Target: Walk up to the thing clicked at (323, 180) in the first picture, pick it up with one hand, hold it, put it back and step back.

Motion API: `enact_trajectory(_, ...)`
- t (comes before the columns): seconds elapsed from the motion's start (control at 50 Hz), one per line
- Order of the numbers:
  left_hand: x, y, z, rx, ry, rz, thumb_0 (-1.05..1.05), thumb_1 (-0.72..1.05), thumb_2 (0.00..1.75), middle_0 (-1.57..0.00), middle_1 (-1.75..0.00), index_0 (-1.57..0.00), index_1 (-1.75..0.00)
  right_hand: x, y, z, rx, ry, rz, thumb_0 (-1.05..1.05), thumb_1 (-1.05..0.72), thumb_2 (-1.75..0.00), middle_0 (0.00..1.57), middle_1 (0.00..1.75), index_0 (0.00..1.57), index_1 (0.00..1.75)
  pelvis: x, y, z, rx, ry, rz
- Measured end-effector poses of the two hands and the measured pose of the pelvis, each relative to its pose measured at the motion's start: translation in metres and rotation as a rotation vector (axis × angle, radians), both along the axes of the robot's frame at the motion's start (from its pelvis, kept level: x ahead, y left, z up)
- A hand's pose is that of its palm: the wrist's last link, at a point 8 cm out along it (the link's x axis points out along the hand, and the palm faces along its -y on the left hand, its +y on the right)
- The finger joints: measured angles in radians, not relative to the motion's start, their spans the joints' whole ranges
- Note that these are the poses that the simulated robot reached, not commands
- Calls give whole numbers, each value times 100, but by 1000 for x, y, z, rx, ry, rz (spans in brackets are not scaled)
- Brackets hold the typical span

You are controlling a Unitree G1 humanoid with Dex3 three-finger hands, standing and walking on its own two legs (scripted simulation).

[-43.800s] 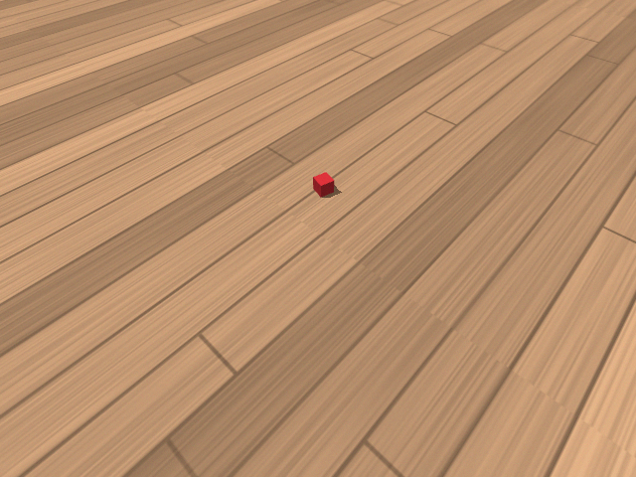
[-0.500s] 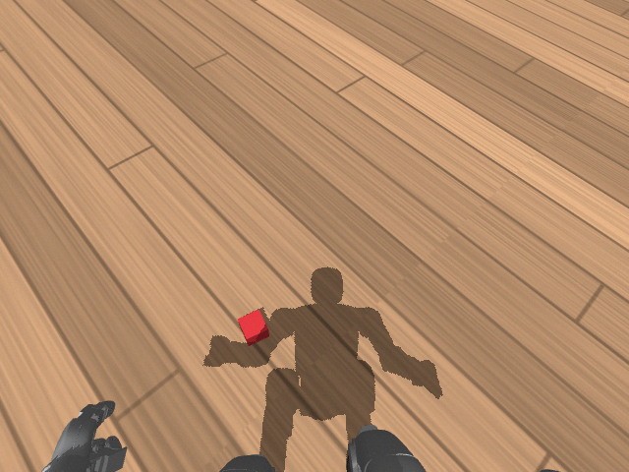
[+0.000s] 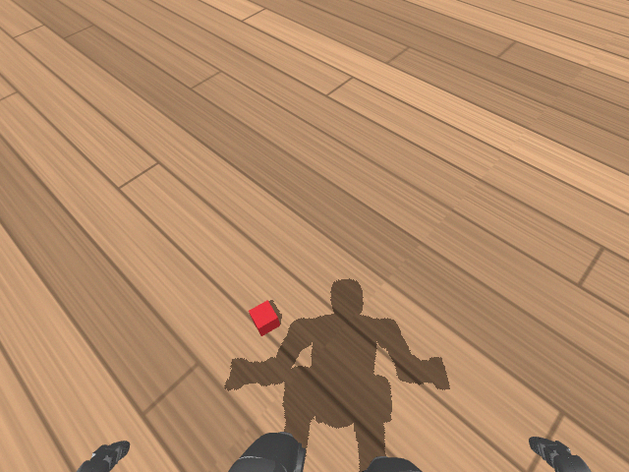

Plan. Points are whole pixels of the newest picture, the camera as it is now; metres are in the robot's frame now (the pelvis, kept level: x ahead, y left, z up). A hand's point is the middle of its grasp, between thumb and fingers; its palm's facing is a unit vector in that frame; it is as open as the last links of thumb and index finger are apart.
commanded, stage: step back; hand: left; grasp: from above
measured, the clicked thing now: (264, 318) +0.59 +0.21 -0.73
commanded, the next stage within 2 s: none
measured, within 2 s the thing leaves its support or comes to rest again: neither
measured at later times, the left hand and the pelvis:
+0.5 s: hand out of the picture -0.06 +0.27 -0.15, palm faces +0.00 -0.92 -0.39, open 7.4 cm; pelvis -0.15 -0.01 -0.01, yaw -1 degrees
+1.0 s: hand out of the picture -0.20 +0.24 -0.15, palm faces +0.06 -0.92 -0.39, open 7.4 cm; pelvis -0.32 -0.03 -0.01, yaw +3 degrees
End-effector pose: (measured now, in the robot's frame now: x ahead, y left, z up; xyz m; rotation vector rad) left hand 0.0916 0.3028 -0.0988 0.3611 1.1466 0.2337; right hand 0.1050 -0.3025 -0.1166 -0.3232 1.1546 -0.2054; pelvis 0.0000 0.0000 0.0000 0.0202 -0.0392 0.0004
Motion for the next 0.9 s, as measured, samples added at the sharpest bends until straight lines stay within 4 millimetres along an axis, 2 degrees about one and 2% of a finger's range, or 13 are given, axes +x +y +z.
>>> enact_trajectory(0.1, -14, 5, 6, 10, -59, 1, 1, 90, 90, -21, -30, -20, -30, -22, -2, 6, -35, 9, 45, 1, -90, -90, 20, 30, 21, 30, -26, 4, 2, -1, 14, 25)
enact_trajectory(0.2, -37, 19, -8, -10, -105, 5, 1, 90, 90, -21, -30, -20, -30, -50, 3, 6, -79, 9, 81, 1, -90, -90, 20, 30, 20, 30, -58, 13, -11, -4, -4, 59)
enact_trajectory(0.28, -67, 23, -14, -23, -60, 24, 1, 90, 90, -21, -30, -20, -30, -79, 11, 16, -69, 6, 88, 1, -90, -90, 20, 30, 21, 30, -81, 14, -6, -20, -15, 50)
enact_trajectory(0.38, -109, 23, -13, -28, -24, 41, 1, 90, 90, -21, -30, -20, -30, -106, 8, 27, -77, -18, 80, 1, -90, -90, 21, 30, 21, 30, -108, 7, 1, -38, -6, 26)
enact_trajectory(0.48, -155, 14, -15, -8, 35, 26, 1, 90, 90, -21, -30, -20, -30, -127, -8, 26, -81, -73, 76, 1, -90, -90, 21, 30, 21, 30, -141, -6, -4, -39, -4, -8)
enact_trajectory(0.56, -192, -1, -19, 19, 56, 13, 1, 90, 90, -20, -30, -20, -30, -148, -31, 10, -72, -104, 66, 1, -90, -90, 21, 30, 21, 30, -172, -22, -16, -43, -9, -26)
enact_trajectory(0.64, -232, -19, -9, 12, 67, 25, 1, 90, 90, -21, -30, -20, -30, -181, -45, 3, -55, -67, 26, 1, -90, -90, 21, 30, 21, 30, -198, -31, -11, -25, -17, -12)
enact_trajectory(0.7, -252, -26, 0, 17, 68, 34, 1, 90, 90, -21, -30, -20, -30, -209, -48, 4, -44, -38, 21, 1, -90, -90, 20, 30, 21, 30, -214, -32, -4, 0, -7, -3)
enact_trajectory(0.8, -264, -23, 3, 35, 2, 26, 1, 90, 90, -21, -30, -21, -30, -257, -46, 0, -50, 39, 47, 1, -91, -90, 20, 30, 20, 30, -245, -33, -4, -3, 4, 34)
enact_trajectory(0.9, -277, -11, -12, 20, -75, 34, 1, 90, 90, -21, -30, -21, -30, -299, -34, -4, -65, 81, 82, 1, -91, -90, 20, 30, 20, 30, -284, -29, -15, 10, -14, 72)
